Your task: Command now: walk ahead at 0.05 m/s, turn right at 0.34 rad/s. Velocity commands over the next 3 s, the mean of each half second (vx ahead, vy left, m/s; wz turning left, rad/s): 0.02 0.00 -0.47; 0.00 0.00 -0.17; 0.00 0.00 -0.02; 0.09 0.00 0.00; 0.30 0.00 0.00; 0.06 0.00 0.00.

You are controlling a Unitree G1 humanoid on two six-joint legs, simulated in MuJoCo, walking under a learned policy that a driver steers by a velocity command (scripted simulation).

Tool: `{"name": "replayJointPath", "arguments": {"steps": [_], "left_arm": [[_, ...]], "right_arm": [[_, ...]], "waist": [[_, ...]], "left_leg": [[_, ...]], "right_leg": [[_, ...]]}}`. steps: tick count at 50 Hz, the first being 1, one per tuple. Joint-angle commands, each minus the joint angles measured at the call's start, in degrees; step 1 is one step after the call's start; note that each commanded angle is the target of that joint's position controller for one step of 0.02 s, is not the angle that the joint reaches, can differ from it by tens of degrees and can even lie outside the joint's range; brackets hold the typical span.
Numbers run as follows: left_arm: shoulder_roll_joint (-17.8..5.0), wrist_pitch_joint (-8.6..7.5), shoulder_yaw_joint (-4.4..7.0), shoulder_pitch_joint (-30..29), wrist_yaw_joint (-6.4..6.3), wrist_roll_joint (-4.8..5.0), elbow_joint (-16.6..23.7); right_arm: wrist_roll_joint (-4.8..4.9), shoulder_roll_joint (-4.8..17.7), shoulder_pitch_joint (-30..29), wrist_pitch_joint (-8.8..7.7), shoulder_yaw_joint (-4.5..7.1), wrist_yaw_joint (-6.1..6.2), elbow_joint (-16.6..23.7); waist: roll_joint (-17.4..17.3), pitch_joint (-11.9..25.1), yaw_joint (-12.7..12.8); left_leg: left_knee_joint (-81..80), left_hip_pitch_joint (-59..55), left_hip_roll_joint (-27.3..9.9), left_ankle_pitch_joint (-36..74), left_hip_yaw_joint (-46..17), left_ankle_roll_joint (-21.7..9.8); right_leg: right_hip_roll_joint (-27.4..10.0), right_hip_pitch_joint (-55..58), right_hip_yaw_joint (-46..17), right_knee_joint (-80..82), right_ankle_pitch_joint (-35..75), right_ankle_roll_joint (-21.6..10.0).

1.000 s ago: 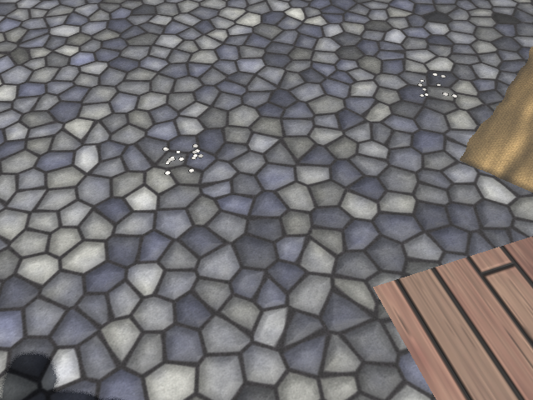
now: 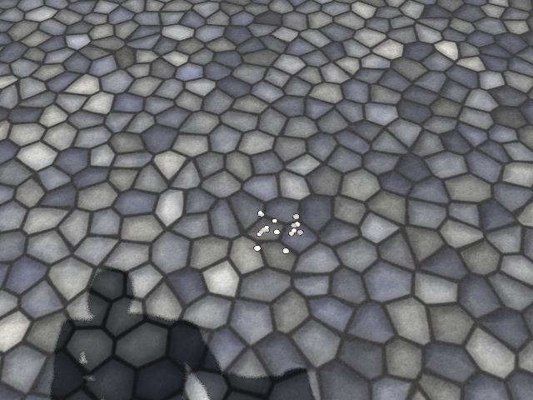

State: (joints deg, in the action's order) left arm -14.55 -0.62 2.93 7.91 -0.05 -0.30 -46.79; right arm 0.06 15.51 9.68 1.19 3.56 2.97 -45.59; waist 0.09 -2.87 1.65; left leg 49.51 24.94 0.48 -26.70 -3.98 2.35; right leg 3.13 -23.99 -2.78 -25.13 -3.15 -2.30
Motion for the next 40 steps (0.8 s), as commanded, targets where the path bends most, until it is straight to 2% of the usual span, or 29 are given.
{"name": "replayJointPath", "arguments": {"steps": [1,4,6,7,8,9,10,11,12,13,16,18,20,24,26,27,28,29,30,31,32,33,34,37,39,40], "left_arm": [[-10.41,0.22,3.16,-2.67,-1.23,0.57,4.77],[-10.37,1.09,3.41,-2.66,-1.78,1.04,5.27],[-9.77,1.76,3.33,-2.79,-2.18,1.75,5.77],[-7.93,1.88,2.81,-2.05,-2.23,1.76,6.19],[-5.04,1.42,2.28,-3.55,-1.89,1.85,8.56],[-8.32,0.58,3.28,-2.62,-1.64,0.89,8.51],[-10.94,0.71,4.46,0.64,-1.35,1.15,6.65],[-10.81,1.45,4.78,3.89,-1.45,1.22,4.69],[-10.06,2.18,4.72,5.27,-1.78,0.87,3.76],[-8.82,2.70,4.42,5.18,-1.79,0.78,3.89],[-6.70,3.02,3.40,0.33,-1.34,1.62,7.26],[-5.92,3.03,2.79,-2.18,-0.82,1.57,9.38],[-5.25,3.05,2.23,-3.12,-0.03,1.50,10.90],[-6.14,3.33,2.38,-2.37,0.82,1.41,11.98],[-5.98,3.42,2.57,0.06,1.08,1.33,11.29],[-6.12,3.33,2.78,2.63,1.10,1.13,10.18],[-8.24,3.33,3.34,4.35,0.65,0.97,9.73],[-13.75,3.33,4.34,6.23,-0.40,0.33,10.44],[-12.97,2.61,3.58,4.29,-0.29,-0.90,11.04],[-10.45,1.55,2.88,4.35,0.21,-1.40,10.79],[-9.28,0.72,2.42,1.82,0.33,-1.28,10.07],[-9.30,0.32,2.44,-0.71,0.29,-0.72,10.02],[-8.64,0.13,2.14,-2.66,0.16,-0.07,9.95],[-6.65,-0.07,1.38,-4.09,-0.32,-0.36,8.78],[-6.52,-0.04,1.29,-3.91,-0.51,-0.33,7.81],[-6.93,0.06,1.34,-3.22,-0.56,-0.39,7.20]], "right_arm": [[0.03,4.08,5.71,-0.67,1.27,0.44,1.36],[0.16,4.26,5.92,-1.36,1.33,-0.10,1.43],[-0.02,5.10,8.78,-1.77,1.79,-0.51,0.68],[-0.84,8.55,11.15,-1.78,2.69,-0.21,0.89],[-2.38,13.99,9.36,-1.48,4.04,-0.11,1.55],[-4.26,12.31,5.16,-1.98,3.55,-0.14,3.79],[-3.81,8.98,0.39,-2.53,2.53,0.31,5.65],[-2.39,7.44,-2.87,-2.88,2.11,0.40,6.50],[-1.19,6.77,-3.91,-3.08,1.85,0.40,6.93],[-0.80,6.47,-3.34,-3.06,1.55,0.42,6.79],[-1.06,6.92,0.83,-2.25,1.66,0.80,5.75],[-1.02,8.34,3.10,-1.68,2.20,1.08,5.20],[-0.83,10.08,2.92,-1.33,2.88,0.91,5.41],[0.18,11.75,2.57,-1.23,3.60,-0.41,5.17],[1.35,11.68,1.03,-1.33,3.53,-0.90,4.78],[1.90,10.75,0.88,-1.37,3.18,-1.02,4.25],[1.34,8.49,3.77,-1.73,2.39,-1.31,2.88],[-1.95,3.89,4.32,-2.28,0.65,-2.05,4.46],[-1.74,4.03,1.67,-2.31,0.69,-1.88,5.97],[-0.42,8.19,-0.85,-1.90,1.78,-1.55,5.81],[0.45,8.46,-1.25,-1.41,2.11,-1.38,5.37],[0.24,8.15,-0.04,-0.84,2.29,-0.84,3.99],[-0.32,8.62,0.67,-0.28,2.53,-0.38,3.46],[-0.21,6.28,3.63,-0.26,1.96,-0.27,2.08],[-0.14,4.77,2.02,-0.47,1.19,-0.33,2.21],[-0.11,4.76,1.19,-0.55,1.02,-0.38,2.43]], "waist": [[8.64,10.11,-1.75],[8.87,9.64,-2.44],[8.12,8.69,-4.42],[3.26,8.47,-4.90],[-13.32,5.45,-3.19],[-15.68,5.60,-2.93],[-10.66,6.01,-0.33],[-7.51,5.63,1.26],[-6.32,5.44,1.13],[-6.05,4.77,0.49],[-7.67,3.90,-2.49],[-8.74,4.94,-4.23],[-9.47,5.89,-4.77],[-10.68,6.48,-4.67],[-10.48,6.50,-2.66],[-9.46,6.87,-1.17],[-5.44,8.66,-1.06],[9.97,12.91,-2.49],[14.80,13.22,-1.18],[9.26,12.55,1.04],[8.66,9.78,-0.35],[7.40,8.31,-1.33],[7.72,7.04,-2.02],[7.19,7.99,-3.57],[7.46,7.64,-2.43],[7.57,7.43,-1.75]], "left_leg": [[-5.50,-5.10,1.29,5.22,1.11,-0.11],[-13.82,-8.44,2.05,8.98,1.40,-1.00],[-23.51,-15.60,1.53,13.68,2.42,-2.99],[-29.00,-20.96,-6.51,10.70,-4.09,-5.87],[-35.24,-18.81,-18.93,9.50,-19.46,-13.03],[-36.79,-13.57,-25.03,16.07,-25.51,-17.86],[-35.17,-12.79,-22.34,21.16,-20.02,-16.68],[-33.43,-13.17,-18.48,24.16,-13.54,-13.64],[-32.29,-14.90,-16.67,26.00,-9.91,-12.07],[-31.67,-15.11,-16.06,30.16,-7.13,-12.13],[-31.58,-19.43,-15.03,33.26,-2.12,-13.42],[-31.05,-23.19,-16.43,34.57,-1.49,-14.25],[-30.59,-23.00,-17.55,35.32,0.14,-14.55],[-28.92,-19.91,-18.42,37.88,1.59,-14.73],[-25.76,-19.21,-18.02,37.55,2.09,-13.17],[-22.88,-17.08,-16.77,35.54,3.42,-11.04],[-18.25,-11.79,-14.47,29.74,6.33,-7.03],[-3.77,1.04,-9.18,6.05,11.45,-1.19],[5.29,8.14,-4.51,-12.22,7.41,1.64],[10.83,7.38,-5.54,-11.73,3.48,2.00],[12.02,7.68,-5.81,-8.58,2.40,1.72],[11.20,7.81,-5.91,-5.36,2.00,1.78],[10.81,6.60,-5.84,-2.13,1.65,2.27],[5.48,0.74,-4.94,3.58,2.18,2.77],[-2.11,-2.27,-4.87,4.19,2.52,2.46],[-5.02,-3.63,-4.58,3.80,2.82,2.29]], "right_leg": [[-12.45,5.56,-17.11,11.45,-10.67,-9.65],[-11.79,4.81,-19.15,10.73,-13.55,-8.47],[-9.05,0.32,-18.33,8.34,-17.46,-5.54],[-6.02,-6.04,-15.32,1.48,-21.79,-2.34],[3.18,-15.85,-3.32,-13.39,-26.43,0.48],[1.11,-15.03,-4.26,-27.04,-29.58,2.16],[0.48,-13.42,-5.91,-34.84,-26.50,2.57],[0.45,-13.30,-5.03,-38.45,-23.36,3.47],[-0.03,-14.52,-4.45,-41.92,-20.53,4.53],[-0.44,-15.10,-3.88,-44.74,-19.31,5.59],[-2.14,-17.01,-0.68,-39.69,-16.02,7.91],[-3.60,-16.11,0.31,-33.67,-16.35,8.79],[-4.81,-11.83,2.12,-27.95,-17.84,8.49],[-3.40,-1.80,5.95,-17.43,-19.37,5.81],[-2.41,3.74,6.76,-6.93,-13.82,3.19],[-1.41,9.66,7.27,1.68,-6.49,1.36],[-3.47,18.97,3.24,5.63,2.92,-0.31],[-17.63,31.37,-13.32,2.30,28.10,-4.72],[-26.87,26.76,-19.93,2.03,34.56,-16.43],[-24.47,22.59,-17.34,3.90,27.43,-17.90],[-20.57,20.34,-13.14,4.41,21.75,-14.91],[-18.01,18.79,-10.81,4.92,16.94,-12.28],[-17.17,16.44,-9.52,5.29,17.21,-11.30],[-14.77,13.78,-6.15,5.55,17.10,-10.71],[-14.34,13.76,-6.05,5.40,13.79,-10.49],[-14.70,13.86,-6.87,5.39,12.18,-10.81]]}}
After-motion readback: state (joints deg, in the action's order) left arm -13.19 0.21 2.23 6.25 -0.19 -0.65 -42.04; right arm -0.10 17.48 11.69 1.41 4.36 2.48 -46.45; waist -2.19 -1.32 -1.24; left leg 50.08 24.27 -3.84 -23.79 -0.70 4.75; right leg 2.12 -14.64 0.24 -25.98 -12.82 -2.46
